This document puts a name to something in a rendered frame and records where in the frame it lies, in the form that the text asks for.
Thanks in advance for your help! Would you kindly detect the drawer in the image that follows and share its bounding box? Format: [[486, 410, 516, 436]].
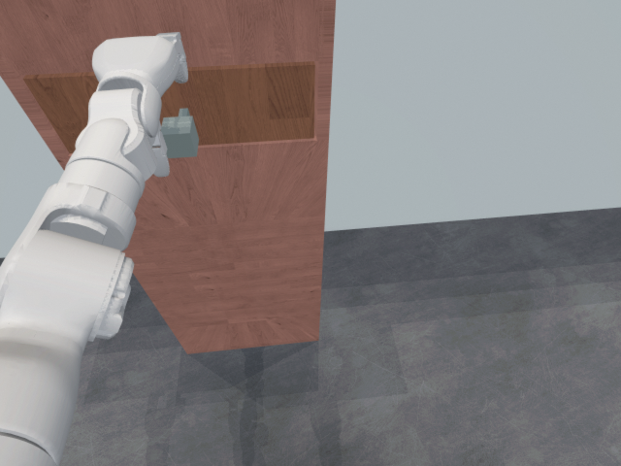
[[23, 61, 315, 153]]

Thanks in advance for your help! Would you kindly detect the left robot hand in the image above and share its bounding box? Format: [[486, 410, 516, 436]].
[[92, 32, 188, 177]]

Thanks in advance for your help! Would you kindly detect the handle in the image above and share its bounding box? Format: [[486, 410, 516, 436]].
[[160, 108, 199, 158]]

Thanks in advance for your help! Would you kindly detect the cabinet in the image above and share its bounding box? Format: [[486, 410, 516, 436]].
[[0, 0, 336, 354]]

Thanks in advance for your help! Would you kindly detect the robot left upper arm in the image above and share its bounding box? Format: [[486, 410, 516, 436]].
[[0, 228, 134, 466]]

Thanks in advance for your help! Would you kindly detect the left robot forearm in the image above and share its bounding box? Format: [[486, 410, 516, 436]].
[[0, 72, 162, 308]]

